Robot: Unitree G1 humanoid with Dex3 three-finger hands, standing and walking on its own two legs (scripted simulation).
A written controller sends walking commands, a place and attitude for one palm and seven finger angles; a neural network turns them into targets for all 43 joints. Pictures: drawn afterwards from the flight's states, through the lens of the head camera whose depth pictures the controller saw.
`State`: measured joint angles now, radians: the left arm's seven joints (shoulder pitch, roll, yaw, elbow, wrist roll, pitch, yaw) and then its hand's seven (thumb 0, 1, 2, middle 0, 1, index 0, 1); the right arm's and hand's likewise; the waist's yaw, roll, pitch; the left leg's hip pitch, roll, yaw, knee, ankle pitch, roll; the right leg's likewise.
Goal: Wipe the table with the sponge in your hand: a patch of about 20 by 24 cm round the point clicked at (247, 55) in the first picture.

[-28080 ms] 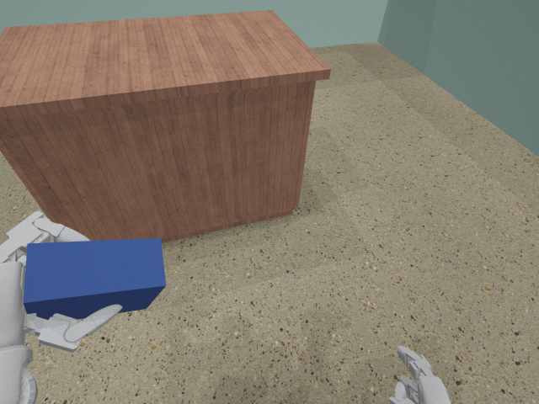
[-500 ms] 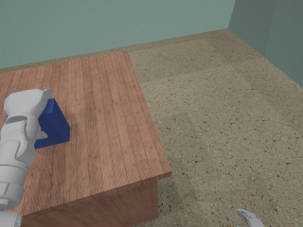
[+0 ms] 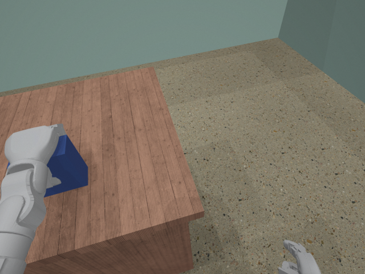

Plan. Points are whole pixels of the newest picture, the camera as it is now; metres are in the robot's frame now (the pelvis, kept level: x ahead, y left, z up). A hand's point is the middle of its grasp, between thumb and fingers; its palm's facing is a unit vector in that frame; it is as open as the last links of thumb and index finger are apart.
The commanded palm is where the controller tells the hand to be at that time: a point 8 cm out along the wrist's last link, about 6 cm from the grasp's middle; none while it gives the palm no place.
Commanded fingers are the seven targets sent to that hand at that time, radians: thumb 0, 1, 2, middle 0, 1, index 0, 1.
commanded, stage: wipe back along the first lane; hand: left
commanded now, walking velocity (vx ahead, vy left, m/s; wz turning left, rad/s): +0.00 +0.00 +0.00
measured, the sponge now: (57, 172) +0.29 +0.34 +0.06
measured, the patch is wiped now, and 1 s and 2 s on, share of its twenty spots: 1.00 1.00 1.00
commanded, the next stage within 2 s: lift the sponge slowly off the table in 0.58 s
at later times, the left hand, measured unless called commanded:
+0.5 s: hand (48, 178) +0.25 +0.31 +0.11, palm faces +0.03 +0.00 -1.00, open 10.0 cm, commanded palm +0.21 +0.30 +0.13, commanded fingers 0.00 0.10 1.30 -1.20 -1.60 -1.20 -1.60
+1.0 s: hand (45, 193) +0.22 +0.30 +0.11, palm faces +0.03 -0.04 -1.00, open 10.0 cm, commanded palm +0.19 +0.30 +0.16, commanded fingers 0.00 0.10 1.30 -1.20 -1.60 -1.20 -1.60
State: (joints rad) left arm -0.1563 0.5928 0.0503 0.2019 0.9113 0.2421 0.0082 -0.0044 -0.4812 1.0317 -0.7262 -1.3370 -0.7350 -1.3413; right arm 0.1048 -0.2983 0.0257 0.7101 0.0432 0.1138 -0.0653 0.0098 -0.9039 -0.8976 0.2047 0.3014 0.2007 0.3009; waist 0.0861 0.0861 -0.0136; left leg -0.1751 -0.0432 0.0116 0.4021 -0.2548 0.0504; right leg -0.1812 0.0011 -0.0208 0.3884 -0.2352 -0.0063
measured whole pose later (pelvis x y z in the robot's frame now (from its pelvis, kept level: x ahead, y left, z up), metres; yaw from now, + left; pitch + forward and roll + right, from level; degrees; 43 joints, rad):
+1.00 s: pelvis -0.01 -0.01 +0.00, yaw -1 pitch -2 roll +0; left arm 0.18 0.58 0.03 -0.20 0.86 0.38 -0.01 0.01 -0.47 1.03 -0.72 -1.34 -0.73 -1.35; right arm 0.03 -0.28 0.05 0.70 0.03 0.12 -0.08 0.01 -0.90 -0.90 0.20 0.30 0.20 0.30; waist 0.12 0.09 0.02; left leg -0.09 -0.03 0.02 0.39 -0.26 0.03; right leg -0.12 0.02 -0.01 0.40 -0.24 -0.02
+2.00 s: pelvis -0.03 -0.02 +0.00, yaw +1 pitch -4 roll +0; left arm 0.01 0.67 0.04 -0.17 0.81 0.35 -0.12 0.00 -0.48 1.03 -0.73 -1.33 -0.74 -1.34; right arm 0.03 -0.29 0.06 0.69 0.04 0.10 -0.10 0.01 -0.90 -0.90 0.20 0.30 0.20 0.30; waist 0.13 0.11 0.04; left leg -0.08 -0.03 0.00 0.37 -0.21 0.03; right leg -0.09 0.02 -0.03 0.37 -0.20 -0.03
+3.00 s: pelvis -0.03 -0.03 +0.00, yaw +0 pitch -3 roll +0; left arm -0.08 0.72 0.04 -0.25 0.78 0.41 -0.23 0.00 -0.49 1.03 -0.74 -1.33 -0.75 -1.33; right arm 0.01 -0.30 0.08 0.65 0.05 0.12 -0.08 0.01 -0.90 -0.90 0.20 0.30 0.20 0.30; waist 0.14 0.13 0.02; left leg -0.12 -0.03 0.00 0.40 -0.22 0.02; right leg -0.14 0.02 -0.03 0.42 -0.22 -0.04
